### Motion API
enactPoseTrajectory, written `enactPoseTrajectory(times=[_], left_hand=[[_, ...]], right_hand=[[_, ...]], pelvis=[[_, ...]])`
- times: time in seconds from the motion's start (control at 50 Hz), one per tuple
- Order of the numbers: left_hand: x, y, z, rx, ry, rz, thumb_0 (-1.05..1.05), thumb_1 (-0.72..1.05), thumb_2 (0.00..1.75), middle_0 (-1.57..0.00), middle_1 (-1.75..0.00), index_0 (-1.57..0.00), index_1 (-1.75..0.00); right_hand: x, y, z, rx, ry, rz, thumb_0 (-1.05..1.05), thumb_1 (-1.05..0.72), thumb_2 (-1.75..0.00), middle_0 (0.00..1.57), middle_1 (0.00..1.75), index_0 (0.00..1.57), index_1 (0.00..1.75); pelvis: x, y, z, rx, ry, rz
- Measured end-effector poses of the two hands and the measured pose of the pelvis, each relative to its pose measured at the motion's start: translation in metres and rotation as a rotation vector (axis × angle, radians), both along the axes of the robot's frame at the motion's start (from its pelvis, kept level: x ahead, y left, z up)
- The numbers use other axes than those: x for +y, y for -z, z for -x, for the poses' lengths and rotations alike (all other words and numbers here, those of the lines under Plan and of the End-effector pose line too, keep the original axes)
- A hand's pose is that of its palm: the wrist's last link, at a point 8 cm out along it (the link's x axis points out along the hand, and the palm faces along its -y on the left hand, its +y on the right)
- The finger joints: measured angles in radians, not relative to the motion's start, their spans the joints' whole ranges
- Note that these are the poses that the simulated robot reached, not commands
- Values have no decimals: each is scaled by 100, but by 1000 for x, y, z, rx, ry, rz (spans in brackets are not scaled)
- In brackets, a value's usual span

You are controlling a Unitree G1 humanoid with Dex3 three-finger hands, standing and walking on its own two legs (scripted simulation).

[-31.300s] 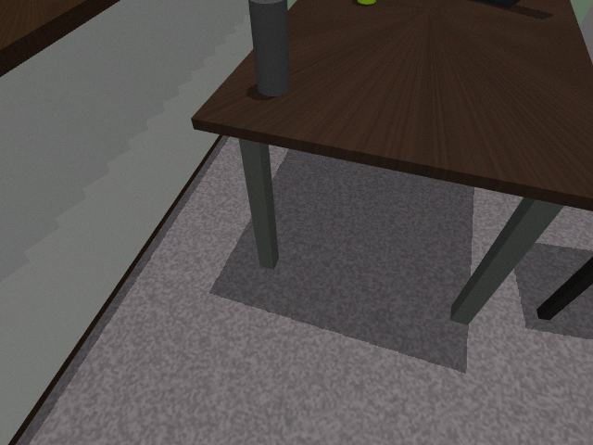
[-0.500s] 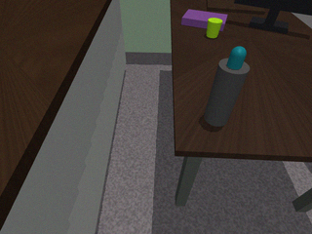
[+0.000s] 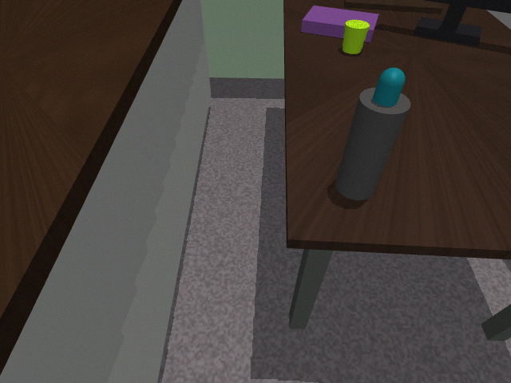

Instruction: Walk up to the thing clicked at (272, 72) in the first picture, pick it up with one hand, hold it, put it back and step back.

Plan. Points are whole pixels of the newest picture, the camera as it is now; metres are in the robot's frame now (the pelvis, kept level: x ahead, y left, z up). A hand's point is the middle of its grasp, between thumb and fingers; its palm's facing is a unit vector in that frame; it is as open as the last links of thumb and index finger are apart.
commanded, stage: home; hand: right
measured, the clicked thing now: (371, 137) +0.53 -0.21 +0.10
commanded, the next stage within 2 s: stand in 0.82 s
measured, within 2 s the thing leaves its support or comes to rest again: neither
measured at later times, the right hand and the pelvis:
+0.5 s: hand out of the picture +0.09 -0.25 -0.15, palm faces -0.03 +0.93 -0.36, open 17.6 cm; pelvis +0.01 +0.00 +0.00, yaw +0 degrees
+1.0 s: hand out of the picture +0.08 -0.25 -0.15, palm faces -0.03 +0.93 -0.35, open 17.4 cm; pelvis +0.02 +0.00 +0.00, yaw +0 degrees
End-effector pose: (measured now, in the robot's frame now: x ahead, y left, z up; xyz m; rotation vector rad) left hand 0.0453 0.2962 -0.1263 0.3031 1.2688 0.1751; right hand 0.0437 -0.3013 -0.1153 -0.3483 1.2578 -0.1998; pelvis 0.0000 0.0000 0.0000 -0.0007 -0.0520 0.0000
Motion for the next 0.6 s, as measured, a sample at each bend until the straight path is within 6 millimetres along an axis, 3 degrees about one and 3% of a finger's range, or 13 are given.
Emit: enactPoseTrajectory(times=[0.38, 0.6], left_hand=[[0, -2, -19, -3, -1, 0, 1, 90, 90, -21, -30, -20, -30], [0, -2, -25, -10, -3, 1, 1, 90, 90, -21, -30, -20, -30]], right_hand=[[5, -2, -34, -41, -9, -7, 0, 57, -3, 5, 4, 6, 4], [5, -2, -37, -35, -3, -6, 0, 57, -3, 5, 4, 6, 4]], pelvis=[[2, -2, -12, 0, -1, 2], [2, -2, -15, 3, -2, 2]])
